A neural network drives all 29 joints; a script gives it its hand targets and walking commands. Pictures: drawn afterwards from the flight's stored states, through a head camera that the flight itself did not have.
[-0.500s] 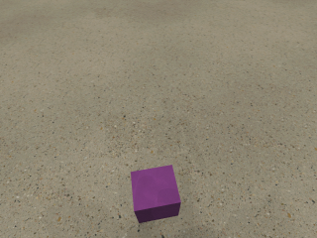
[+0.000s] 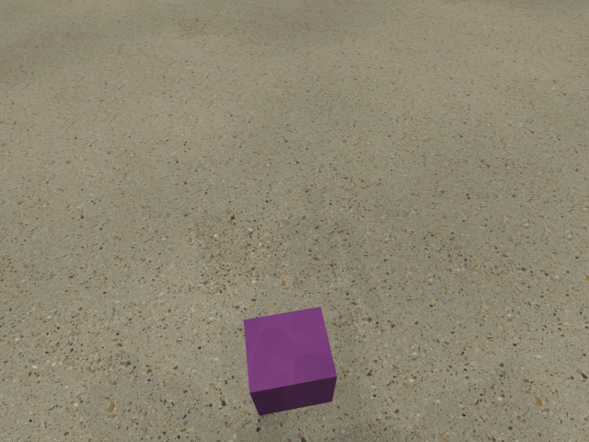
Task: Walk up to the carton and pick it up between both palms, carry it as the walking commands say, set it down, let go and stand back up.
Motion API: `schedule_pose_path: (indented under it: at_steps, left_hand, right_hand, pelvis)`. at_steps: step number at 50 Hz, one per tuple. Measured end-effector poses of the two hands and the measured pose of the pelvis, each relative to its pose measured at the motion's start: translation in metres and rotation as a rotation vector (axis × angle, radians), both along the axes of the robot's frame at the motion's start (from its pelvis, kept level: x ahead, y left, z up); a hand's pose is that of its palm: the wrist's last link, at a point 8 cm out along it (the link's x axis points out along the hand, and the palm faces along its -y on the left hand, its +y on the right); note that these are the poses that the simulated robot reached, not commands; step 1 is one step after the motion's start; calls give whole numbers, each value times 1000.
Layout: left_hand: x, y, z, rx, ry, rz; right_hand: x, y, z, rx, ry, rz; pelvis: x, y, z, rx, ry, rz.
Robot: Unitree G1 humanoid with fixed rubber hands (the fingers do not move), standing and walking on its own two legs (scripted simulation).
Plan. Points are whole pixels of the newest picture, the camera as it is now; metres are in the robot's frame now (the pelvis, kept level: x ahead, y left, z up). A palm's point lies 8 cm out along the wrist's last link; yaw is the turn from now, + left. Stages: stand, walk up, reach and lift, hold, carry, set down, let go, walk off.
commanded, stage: walk up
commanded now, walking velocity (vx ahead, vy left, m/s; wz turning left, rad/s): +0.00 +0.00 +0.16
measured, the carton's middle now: (289, 362) +0.44 +0.03 -0.64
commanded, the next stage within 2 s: stand in 1.84 s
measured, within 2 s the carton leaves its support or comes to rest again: neither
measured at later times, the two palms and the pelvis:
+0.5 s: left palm out of the picture +0.03 +0.23 -0.15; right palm out of the picture +0.01 -0.23 -0.14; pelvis +0.00 +0.01 +0.00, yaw +1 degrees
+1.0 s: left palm out of the picture +0.02 +0.23 -0.15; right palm out of the picture +0.00 -0.23 -0.14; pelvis +0.00 +0.01 -0.01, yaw +3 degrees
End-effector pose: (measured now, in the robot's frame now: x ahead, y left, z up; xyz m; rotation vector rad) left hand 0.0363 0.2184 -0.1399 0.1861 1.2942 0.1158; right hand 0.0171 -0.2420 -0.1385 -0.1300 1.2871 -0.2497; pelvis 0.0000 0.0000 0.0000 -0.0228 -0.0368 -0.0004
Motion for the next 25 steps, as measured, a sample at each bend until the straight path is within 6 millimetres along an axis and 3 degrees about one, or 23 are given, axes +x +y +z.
schedule_pose_path:
  at_steps: [11, 20, 25]
  left_hand:
    - [-4, -1, 0, 0, 0, 4]
    - [-1, 15, -11, -22, 4, 14]
    - [-4, 13, -8, -15, 13, 29]
  right_hand:
    - [-7, -2, -1, 3, 10, 0]
    - [-8, 16, -2, -12, 16, 1]
    - [-9, 11, 0, -9, 28, 13]
  pelvis:
    - [-4, -2, -1, 1, -7, 4]
    - [1, 16, -6, -18, -18, 11]
    - [2, 11, -4, -16, -7, 24]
